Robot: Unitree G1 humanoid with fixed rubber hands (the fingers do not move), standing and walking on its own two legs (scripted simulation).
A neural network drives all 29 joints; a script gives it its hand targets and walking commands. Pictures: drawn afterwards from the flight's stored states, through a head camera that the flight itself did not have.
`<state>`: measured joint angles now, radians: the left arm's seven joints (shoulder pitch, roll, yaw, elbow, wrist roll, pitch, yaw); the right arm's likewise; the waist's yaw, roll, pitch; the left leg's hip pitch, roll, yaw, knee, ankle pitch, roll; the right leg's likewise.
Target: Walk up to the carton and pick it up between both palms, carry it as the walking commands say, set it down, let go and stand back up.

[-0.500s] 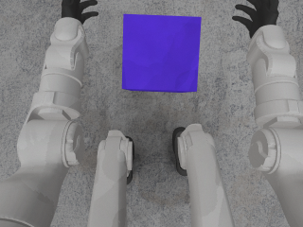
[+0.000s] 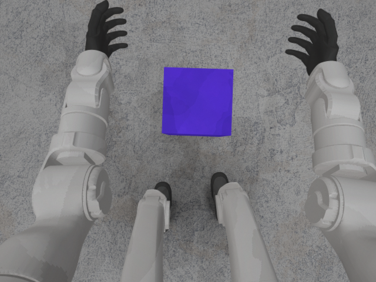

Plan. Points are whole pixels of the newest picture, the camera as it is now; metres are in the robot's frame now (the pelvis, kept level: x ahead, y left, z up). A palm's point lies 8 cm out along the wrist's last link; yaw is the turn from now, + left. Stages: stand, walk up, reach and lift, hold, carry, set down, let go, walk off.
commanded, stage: set down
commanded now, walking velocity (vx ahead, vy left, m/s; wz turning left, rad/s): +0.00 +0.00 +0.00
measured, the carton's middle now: (196, 107) +0.48 -0.04 -0.50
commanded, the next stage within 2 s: let go in 0.16 s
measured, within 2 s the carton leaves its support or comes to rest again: neither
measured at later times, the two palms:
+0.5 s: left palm (79, 90) +0.45 +0.16 -0.05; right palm (345, 89) +0.43 -0.25 -0.05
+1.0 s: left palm out of the picture +0.29 +0.22 +0.06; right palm out of the picture +0.25 -0.23 +0.06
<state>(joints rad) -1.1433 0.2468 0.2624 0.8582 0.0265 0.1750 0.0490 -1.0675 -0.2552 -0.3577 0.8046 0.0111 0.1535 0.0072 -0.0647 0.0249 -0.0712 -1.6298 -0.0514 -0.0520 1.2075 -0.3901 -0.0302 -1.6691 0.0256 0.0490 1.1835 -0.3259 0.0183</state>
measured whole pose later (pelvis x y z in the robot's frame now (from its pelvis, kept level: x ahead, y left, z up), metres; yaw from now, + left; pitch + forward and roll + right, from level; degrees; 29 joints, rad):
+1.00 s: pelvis +0.08 +0.00 +0.14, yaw -1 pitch +9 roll +0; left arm 0.12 0.18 0.08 0.48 0.03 0.01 -0.03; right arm 0.17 -0.19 -0.07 0.45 0.01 0.01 0.07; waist -0.02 0.00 0.01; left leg -0.39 -0.02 -0.06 0.52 -0.30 -0.01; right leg -0.43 0.03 0.05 0.51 -0.24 0.01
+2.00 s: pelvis +0.10 +0.00 +0.14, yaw +0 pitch -1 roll +0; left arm 0.18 0.33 0.03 0.81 0.04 0.01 0.02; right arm 0.19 -0.35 -0.02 0.78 -0.04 0.01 -0.03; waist 0.00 0.03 0.02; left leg -0.13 0.00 -0.07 0.47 -0.32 -0.01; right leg -0.17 0.02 0.03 0.46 -0.28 -0.01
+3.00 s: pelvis +0.08 +0.00 +0.15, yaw +0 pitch -3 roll +0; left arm 0.13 0.38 0.02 1.02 0.02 0.00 0.01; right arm 0.16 -0.39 0.00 0.98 -0.02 -0.01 -0.02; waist 0.01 0.01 0.03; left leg -0.09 0.00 -0.07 0.37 -0.24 -0.02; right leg -0.13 0.01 0.02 0.37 -0.20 0.00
